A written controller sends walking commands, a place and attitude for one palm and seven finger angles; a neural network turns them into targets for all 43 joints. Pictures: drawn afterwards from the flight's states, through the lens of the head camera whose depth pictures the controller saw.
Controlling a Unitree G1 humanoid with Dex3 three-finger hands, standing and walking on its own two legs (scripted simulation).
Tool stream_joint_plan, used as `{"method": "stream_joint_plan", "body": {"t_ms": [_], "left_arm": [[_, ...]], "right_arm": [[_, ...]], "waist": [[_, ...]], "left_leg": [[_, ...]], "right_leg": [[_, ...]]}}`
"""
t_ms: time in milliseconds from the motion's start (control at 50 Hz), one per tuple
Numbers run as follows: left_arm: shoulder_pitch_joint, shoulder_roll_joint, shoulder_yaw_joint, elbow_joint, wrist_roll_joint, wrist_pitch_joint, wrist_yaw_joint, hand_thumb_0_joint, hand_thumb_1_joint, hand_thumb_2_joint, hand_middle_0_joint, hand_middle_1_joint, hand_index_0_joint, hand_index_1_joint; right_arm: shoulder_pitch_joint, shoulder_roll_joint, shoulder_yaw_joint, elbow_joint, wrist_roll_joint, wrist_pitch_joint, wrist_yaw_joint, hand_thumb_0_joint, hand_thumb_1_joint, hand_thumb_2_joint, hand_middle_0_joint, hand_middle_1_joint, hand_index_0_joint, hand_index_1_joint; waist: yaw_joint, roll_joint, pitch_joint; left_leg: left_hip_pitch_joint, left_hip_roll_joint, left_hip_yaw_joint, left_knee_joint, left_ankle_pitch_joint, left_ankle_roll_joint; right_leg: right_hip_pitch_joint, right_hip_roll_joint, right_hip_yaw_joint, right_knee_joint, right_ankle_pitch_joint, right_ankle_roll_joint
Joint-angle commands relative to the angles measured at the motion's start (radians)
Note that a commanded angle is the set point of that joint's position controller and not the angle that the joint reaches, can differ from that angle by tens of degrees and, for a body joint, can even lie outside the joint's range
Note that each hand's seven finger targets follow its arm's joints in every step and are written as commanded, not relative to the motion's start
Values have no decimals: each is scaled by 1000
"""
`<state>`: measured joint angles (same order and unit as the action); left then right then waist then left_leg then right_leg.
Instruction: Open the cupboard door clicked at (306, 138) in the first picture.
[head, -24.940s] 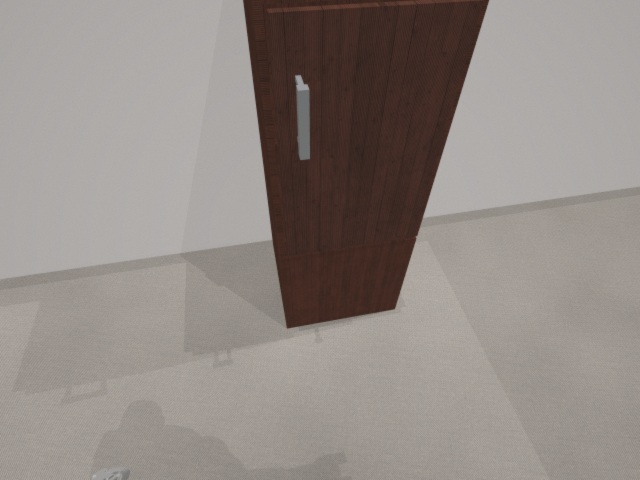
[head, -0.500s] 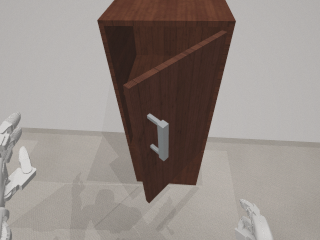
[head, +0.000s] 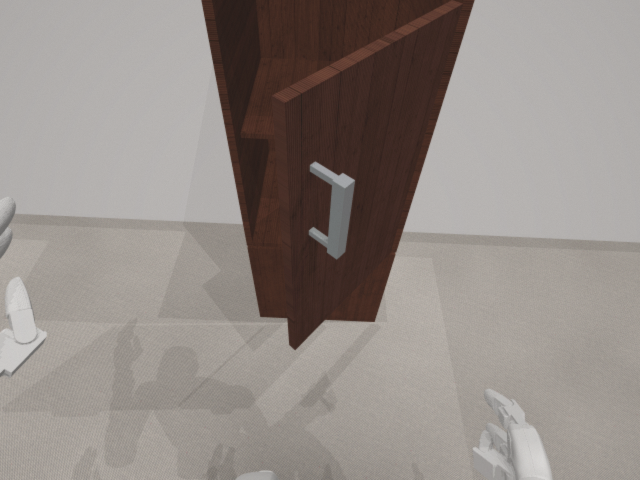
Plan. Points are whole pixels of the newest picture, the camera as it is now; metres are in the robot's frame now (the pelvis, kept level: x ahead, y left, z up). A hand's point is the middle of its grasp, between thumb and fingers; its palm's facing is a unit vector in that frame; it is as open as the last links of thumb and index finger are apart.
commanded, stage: step back with the hand held close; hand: left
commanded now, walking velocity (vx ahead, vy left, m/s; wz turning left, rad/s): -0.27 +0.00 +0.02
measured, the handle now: (328, 212) +0.43 +0.03 +0.09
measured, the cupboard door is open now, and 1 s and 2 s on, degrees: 50 50 50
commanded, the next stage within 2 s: stop stepping back and stand still in 0.52 s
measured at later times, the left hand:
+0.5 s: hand out of the picture +0.10 +0.28 +0.19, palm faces +0.48 -0.75 -0.45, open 7.4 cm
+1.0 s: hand out of the picture +0.00 +0.24 +0.18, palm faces +0.33 -0.78 -0.53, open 7.4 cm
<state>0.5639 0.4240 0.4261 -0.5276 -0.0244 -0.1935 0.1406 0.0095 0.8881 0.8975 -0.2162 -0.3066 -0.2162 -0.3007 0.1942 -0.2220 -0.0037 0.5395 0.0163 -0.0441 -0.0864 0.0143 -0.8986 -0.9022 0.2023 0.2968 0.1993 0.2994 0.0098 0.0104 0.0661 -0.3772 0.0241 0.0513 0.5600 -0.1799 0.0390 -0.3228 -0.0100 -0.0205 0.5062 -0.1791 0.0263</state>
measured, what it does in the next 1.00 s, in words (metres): walks backwards: right foot, then left foot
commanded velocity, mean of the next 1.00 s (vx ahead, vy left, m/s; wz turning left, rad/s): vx -0.13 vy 0.00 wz -0.03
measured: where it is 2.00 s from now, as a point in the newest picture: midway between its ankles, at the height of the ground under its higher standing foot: outside the picture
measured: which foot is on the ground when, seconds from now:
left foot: down 0.00-0.58, up 0.60-0.74, down 0.76-1.00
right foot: down 0.00-0.32, up 0.34-0.56, down 0.58-0.76, up 0.78-0.98, down 1.00-1.00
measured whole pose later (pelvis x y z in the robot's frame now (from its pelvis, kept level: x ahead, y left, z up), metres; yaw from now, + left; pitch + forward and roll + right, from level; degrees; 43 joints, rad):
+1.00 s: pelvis -0.20 -0.01 +0.01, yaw -2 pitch -1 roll +0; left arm 0.64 0.49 0.44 -0.55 -0.04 -0.19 0.15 0.01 0.89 0.90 -0.22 -0.31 -0.22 -0.30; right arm 0.26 -0.19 0.01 0.61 -0.01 -0.16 -0.07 0.01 -0.90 -0.90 0.20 0.30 0.20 0.30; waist -0.03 -0.04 0.00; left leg -0.34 -0.01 0.06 0.40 -0.14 0.03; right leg -0.19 0.04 -0.07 0.52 -0.46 -0.02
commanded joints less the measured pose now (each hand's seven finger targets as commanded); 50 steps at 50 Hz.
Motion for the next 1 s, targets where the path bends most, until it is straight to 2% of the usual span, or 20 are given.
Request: {"method": "stream_joint_plan", "body": {"t_ms": [0, 100, 220, 280, 320, 360, 500, 520, 540, 560, 580, 620, 680, 720, 740, 780, 880, 940, 960, 980], "left_arm": [[-47, 151, 143, -208, 14, -89, 32, 0, 900, 900, -200, -300, -200, -300], [-65, 151, 152, -206, 19, -107, 29, 0, 900, 900, -200, -300, -200, -300], [-122, 174, 122, -206, -1, -103, 48, 0, 900, 900, -200, -300, -200, -300], [-118, 183, 141, -241, -5, -112, 48, 0, 900, 900, -200, -300, -200, -300], [-130, 197, 190, -290, 2, -119, 47, 0, 900, 900, -200, -300, -200, -300], [-95, 219, 198, -274, -13, -129, 45, 0, 900, 900, -200, -300, -200, -300], [-79, 163, 108, -230, -59, -97, 32, 0, 900, 900, -200, -300, -200, -300], [-96, 178, 110, -228, -58, -103, 24, 0, 900, 900, -200, -300, -200, -300], [-88, 229, 141, -229, -47, -112, 28, 0, 900, 900, -200, -300, -200, -300], [-139, 259, 140, -272, -40, -127, 34, 0, 900, 900, -200, -300, -200, -300], [-151, 315, 203, -226, -14, -131, 45, 0, 900, 900, -200, -300, -200, -300], [-131, 185, 97, -147, -11, -78, 14, 0, 900, 900, -200, -300, -200, -300], [-72, 184, 120, -153, -22, -47, 14, 0, 900, 900, -200, -300, -200, -300], [-61, 206, 134, -253, -29, -59, 21, 0, 900, 900, -200, -300, -200, -300], [-72, 225, 120, -261, -31, -69, 16, 0, 900, 900, -200, -300, -200, -300], [-49, 225, 145, -267, -38, -74, 18, 0, 900, 900, -200, -300, -200, -300], [107, 178, 141, -237, -24, -59, 35, 0, 900, 900, -200, -300, -200, -300], [80, 200, 149, -157, -15, -46, 40, 0, 900, 900, -200, -300, -200, -300], [57, 184, 126, -150, -12, -44, 36, 0, 900, 900, -200, -300, -200, -300], [41, 215, 140, -133, -11, -43, 32, 0, 900, 900, -200, -300, -200, -300]], "right_arm": [[-81, -142, -54, -153, -8, -88, -6, 0, -900, -900, 200, 300, 200, 300], [-63, -135, -57, -135, -15, -119, -2, 0, -900, -900, 200, 300, 200, 300], [-41, -100, -48, -54, -23, -107, 7, 0, -900, -900, 200, 300, 200, 300], [-79, -126, -44, -79, -20, -106, -11, 0, -900, -900, 200, 300, 200, 300], [-93, -123, -56, -90, -35, -134, -11, 0, -900, -900, 200, 300, 200, 300], [-92, -104, -76, -68, -31, -158, 4, 0, -900, -900, 200, 300, 200, 300], [-99, -94, -52, -35, -27, -166, 39, 0, -900, -900, 200, 300, 200, 300], [-93, -90, -52, -29, -28, -159, 41, 0, -900, -900, 200, 300, 200, 300], [-63, -74, -57, -8, -25, -144, 42, 0, -900, -900, 200, 300, 200, 300], [-122, -74, -38, -20, -35, -142, 38, 0, -900, -900, 200, 300, 200, 300], [-128, -66, -16, -14, -70, -141, 42, 0, -900, -900, 200, 300, 200, 300], [-102, -63, -30, -46, -15, -124, 21, 0, -900, -900, 200, 300, 200, 300], [-101, -69, -6, -53, -13, -117, -11, 0, -900, -900, 200, 300, 200, 300], [-68, -119, -28, -66, -13, -144, -10, 0, -900, -900, 200, 300, 200, 300], [-47, -127, -41, -67, -8, -163, -1, 0, -900, -900, 200, 300, 200, 300], [-45, -101, -32, -61, -34, -192, 4, 0, -900, -900, 200, 300, 200, 300], [-63, -99, -25, -70, -31, -181, 22, 0, -900, -900, 200, 300, 200, 300], [-70, -111, -36, -70, -32, -147, 10, 0, -900, -900, 200, 300, 200, 300], [-65, -103, -38, -65, -34, -134, 7, 0, -900, -900, 200, 300, 200, 300], [-61, -97, -46, -62, -37, -117, 7, 0, -900, -900, 200, 300, 200, 300]], "waist": [[2, 154, -129], [-7, 80, -97], [-30, -157, -129], [-25, 108, -82], [-11, 343, -171], [-3, 146, -221], [7, 222, -211], [5, 123, -196], [-5, -73, -196], [24, -171, -137], [23, -135, -126], [-10, -286, -160], [-22, -40, -158], [-2, 190, -270], [-3, 178, -262], [-15, 270, -238], [-8, 235, -155], [-9, 197, -101], [-13, 93, -97], [-17, -102, -107]], "left_leg": [[-297, 143, -173, -289, -479, 53], [-302, 94, -140, -175, -534, 41], [155, -35, -40, 189, -219, -41], [-24, 102, -238, -133, -433, 14], [-327, 336, -508, -490, -627, 123], [-122, 318, -403, -380, -369, 118], [-5, 196, -157, -389, -295, -33], [48, 139, -89, -222, -228, -74], [147, 47, -36, 111, -122, -110], [56, -40, -28, 392, -236, -118], [-48, -7, -37, 482, -280, -112], [-121, -19, -46, 449, -226, -84], [87, -50, 22, -11, -7, -53], [349, 138, -171, -161, 544, 11], [373, 215, -264, -225, 497, 33], [354, 252, -409, -331, 346, 25], [-30, 169, -212, -486, -410, 30], [-173, 106, -121, -411, -502, -14], [-134, 52, -77, -263, -421, -24], [-95, -5, -35, 57, -297, -39]], "right_leg": [[281, 29, 32, 111, -87, -5], [173, 4, 125, 48, -216, -31], [-284, -180, 232, -198, -257, -110], [-206, -36, 112, 35, -347, -39], [126, 122, 22, 624, -299, 3], [2, 103, 83, 717, -349, -13], [151, 99, -51, 52, -421, -74], [97, 9, 49, -185, -375, -116], [-77, -201, 344, -347, -313, -197], [-161, -375, 475, -390, -26, -250], [-104, -380, 390, -302, 271, -250], [125, -231, 171, -105, 700, -152], [137, -137, 77, -13, 570, -91], [48, -6, 21, 128, 101, -9], [14, 30, 33, 179, -293, -14], [-69, 57, 54, 285, -360, -11], [206, 64, -37, 175, -280, -27], [347, 70, -96, -26, -270, -52], [304, 26, -43, -158, -279, -71], [176, -140, 217, -291, -405, -148]]}}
